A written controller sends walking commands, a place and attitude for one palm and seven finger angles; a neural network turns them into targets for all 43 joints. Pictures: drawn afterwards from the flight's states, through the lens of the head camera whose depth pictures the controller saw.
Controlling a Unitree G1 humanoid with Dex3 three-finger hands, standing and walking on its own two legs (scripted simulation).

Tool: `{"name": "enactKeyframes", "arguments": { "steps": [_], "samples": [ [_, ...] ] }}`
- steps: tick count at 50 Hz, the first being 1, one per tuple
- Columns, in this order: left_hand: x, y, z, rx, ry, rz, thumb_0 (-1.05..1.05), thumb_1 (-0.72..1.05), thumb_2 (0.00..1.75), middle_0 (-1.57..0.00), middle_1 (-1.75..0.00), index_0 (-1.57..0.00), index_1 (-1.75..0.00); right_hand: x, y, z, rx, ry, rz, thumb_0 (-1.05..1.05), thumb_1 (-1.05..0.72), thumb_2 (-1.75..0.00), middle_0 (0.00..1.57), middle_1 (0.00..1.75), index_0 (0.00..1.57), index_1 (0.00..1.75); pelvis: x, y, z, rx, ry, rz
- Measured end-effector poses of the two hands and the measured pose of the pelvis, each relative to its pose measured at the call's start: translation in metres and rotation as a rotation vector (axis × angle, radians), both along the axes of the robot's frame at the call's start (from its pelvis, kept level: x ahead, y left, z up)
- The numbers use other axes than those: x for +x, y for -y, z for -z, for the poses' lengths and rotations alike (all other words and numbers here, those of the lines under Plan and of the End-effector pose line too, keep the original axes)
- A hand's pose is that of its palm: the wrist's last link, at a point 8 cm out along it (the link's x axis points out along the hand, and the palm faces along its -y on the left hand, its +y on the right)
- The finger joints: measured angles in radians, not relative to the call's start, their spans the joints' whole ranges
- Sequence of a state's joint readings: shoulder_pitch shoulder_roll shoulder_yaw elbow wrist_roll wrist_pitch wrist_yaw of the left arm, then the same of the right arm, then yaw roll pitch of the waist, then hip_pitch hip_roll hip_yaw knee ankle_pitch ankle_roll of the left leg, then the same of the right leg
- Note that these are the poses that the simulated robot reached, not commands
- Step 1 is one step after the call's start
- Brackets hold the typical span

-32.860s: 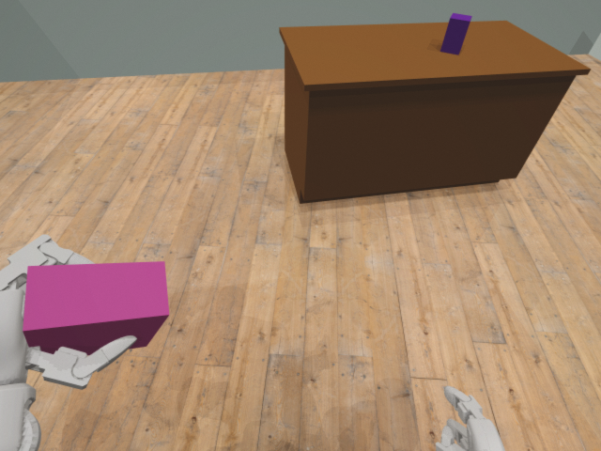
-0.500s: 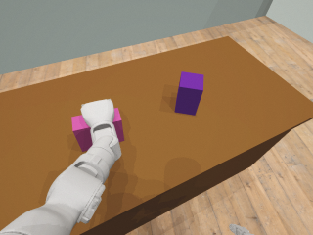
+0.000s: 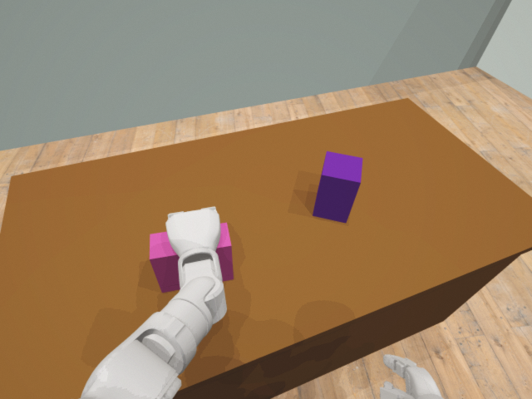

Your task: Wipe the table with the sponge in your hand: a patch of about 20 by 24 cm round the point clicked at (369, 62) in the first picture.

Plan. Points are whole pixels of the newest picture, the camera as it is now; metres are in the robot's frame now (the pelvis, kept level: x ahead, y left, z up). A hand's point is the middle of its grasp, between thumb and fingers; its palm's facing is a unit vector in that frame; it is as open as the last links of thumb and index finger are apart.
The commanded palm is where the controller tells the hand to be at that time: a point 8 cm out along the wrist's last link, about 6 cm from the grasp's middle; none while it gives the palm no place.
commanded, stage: wipe back along the third lane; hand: left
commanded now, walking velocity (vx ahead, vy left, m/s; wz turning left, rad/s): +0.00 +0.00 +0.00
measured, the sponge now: (195, 263) +0.36 +0.17 -0.05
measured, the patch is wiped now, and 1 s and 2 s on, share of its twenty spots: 1.00 1.00 1.00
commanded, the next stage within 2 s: slide back across to the middle lane in 1.60 s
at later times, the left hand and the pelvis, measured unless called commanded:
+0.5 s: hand (208, 275) +0.32 +0.13 -0.01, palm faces -0.07 -0.02 -1.00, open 9.7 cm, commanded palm +0.26 +0.10 +0.01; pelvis -0.02 -0.03 +0.00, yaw +0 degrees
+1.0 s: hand (214, 287) +0.30 +0.12 -0.01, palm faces -0.07 -0.04 -1.00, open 9.7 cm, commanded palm +0.25 +0.10 +0.01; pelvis -0.01 -0.04 +0.00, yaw -1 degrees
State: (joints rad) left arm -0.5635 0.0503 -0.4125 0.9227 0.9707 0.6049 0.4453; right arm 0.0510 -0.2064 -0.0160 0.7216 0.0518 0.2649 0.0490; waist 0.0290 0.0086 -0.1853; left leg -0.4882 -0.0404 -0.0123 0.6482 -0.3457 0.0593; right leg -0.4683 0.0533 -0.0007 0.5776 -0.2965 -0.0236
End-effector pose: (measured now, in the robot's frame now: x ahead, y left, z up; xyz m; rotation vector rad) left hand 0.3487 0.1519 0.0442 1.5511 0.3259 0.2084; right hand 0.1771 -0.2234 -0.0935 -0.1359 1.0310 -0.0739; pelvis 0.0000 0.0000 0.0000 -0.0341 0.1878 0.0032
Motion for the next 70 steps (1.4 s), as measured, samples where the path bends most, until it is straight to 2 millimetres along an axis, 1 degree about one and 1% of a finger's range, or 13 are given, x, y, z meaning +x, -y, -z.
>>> {"name": "enactKeyframes", "arguments": {
  "steps": [10, 16, 21, 29, 36, 44, 50, 62, 70],
  "samples": [
    [-0.022, 0.011, 0.0, -0.006, 0.0, 0.01, 0.0, -0.47, 1.11, -0.72, -1.46, -0.73, -1.48, -0.008, 0.003, 0.0, 0.017, 0.019, -0.007, 0.01, -0.9, -0.9, 0.2, 0.3, 0.2, 0.3, -0.011, 0.009, -0.001, 0.011, 0.027, 0.003],
    [-0.036, 0.018, 0.0, -0.004, 0.009, 0.009, 0.0, -0.47, 1.11, -0.72, -1.46, -0.73, -1.48, -0.015, 0.009, 0.0, 0.023, 0.027, -0.007, 0.01, -0.9, -0.9, 0.2, 0.3, 0.2, 0.3, -0.016, 0.015, -0.001, 0.017, 0.044, 0.004],
    [-0.045, 0.024, 0.0, 0.0, 0.006, 0.007, 0.0, -0.47, 1.11, -0.72, -1.46, -0.73, -1.48, -0.016, 0.017, -0.002, 0.022, 0.041, -0.005, 0.01, -0.9, -0.9, 0.2, 0.3, 0.2, 0.3, -0.021, 0.021, -0.002, 0.022, 0.055, 0.001],
    [-0.055, 0.033, 0.001, -0.005, 0.005, 0.008, 0.0, -0.47, 1.11, -0.72, -1.46, -0.73, -1.48, -0.011, 0.026, -0.005, 0.03, 0.066, -0.01, 0.01, -0.9, -0.9, 0.2, 0.3, 0.2, 0.3, -0.022, 0.03, -0.003, 0.03, 0.064, 0.007],
    [-0.067, 0.04, 0.001, -0.009, 0.014, 0.016, 0.0, -0.47, 1.11, -0.72, -1.46, -0.73, -1.48, 0.002, 0.03, -0.011, 0.04, 0.103, -0.022, 0.01, -0.9, -0.9, 0.2, 0.3, 0.2, 0.3, -0.018, 0.036, -0.004, 0.035, 0.08, 0.009],
    [-0.068, 0.041, 0.002, -0.021, 0.0, 0.004, 0.01, -0.47, 1.11, -0.72, -1.46, -0.73, -1.48, 0.018, 0.034, -0.02, 0.033, 0.146, -0.033, 0.01, -0.9, -0.9, 0.2, 0.3, 0.2, 0.3, -0.016, 0.042, -0.005, 0.039, 0.085, 0.015],
    [-0.068, 0.04, 0.003, -0.027, -0.001, 0.004, 0.01, -0.47, 1.1, -0.73, -1.45, -0.74, -1.47, 0.023, 0.036, -0.021, 0.026, 0.152, -0.032, 0.01, -0.9, -0.9, 0.2, 0.3, 0.2, 0.3, -0.014, 0.043, -0.004, 0.04, 0.08, 0.018],
    [-0.07, 0.038, 0.003, -0.042, 0.014, 0.008, 0.0, -0.48, 1.1, -0.73, -1.45, -0.74, -1.47, 0.011, 0.038, -0.018, 0.018, 0.136, -0.007, 0.01, -0.9, -0.9, 0.2, 0.3, 0.2, 0.3, -0.015, 0.04, -0.004, 0.039, 0.081, 0.027],
    [-0.073, 0.039, 0.002, -0.037, 0.019, 0.022, 0.0, -0.47, 1.1, -0.73, -1.45, -0.74, -1.47, 0.004, 0.034, -0.017, 0.022, 0.135, 0.0, 0.01, -0.9, -0.9, 0.2, 0.3, 0.2, 0.3, -0.019, 0.034, -0.003, 0.037, 0.082, 0.03]
  ]
}}
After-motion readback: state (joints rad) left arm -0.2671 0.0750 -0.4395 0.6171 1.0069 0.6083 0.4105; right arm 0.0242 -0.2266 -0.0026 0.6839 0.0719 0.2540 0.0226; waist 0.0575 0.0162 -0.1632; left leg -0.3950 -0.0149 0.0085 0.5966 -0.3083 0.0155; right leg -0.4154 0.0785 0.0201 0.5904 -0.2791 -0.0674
